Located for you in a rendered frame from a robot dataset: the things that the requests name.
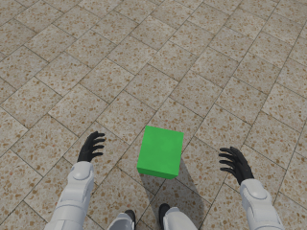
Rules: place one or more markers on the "carton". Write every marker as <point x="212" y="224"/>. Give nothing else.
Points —
<point x="160" y="152"/>

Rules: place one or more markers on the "right robot foot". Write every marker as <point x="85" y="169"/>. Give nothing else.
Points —
<point x="163" y="208"/>

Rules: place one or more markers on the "robot left hand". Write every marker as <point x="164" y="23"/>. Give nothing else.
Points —
<point x="88" y="147"/>

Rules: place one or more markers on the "robot left forearm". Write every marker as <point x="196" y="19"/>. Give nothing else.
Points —
<point x="73" y="203"/>

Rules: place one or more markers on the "robot right forearm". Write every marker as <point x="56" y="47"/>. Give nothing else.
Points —
<point x="257" y="202"/>

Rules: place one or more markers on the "robot left thigh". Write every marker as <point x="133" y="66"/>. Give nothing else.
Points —
<point x="121" y="224"/>

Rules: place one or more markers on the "robot right hand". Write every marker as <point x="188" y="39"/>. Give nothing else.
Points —
<point x="241" y="170"/>

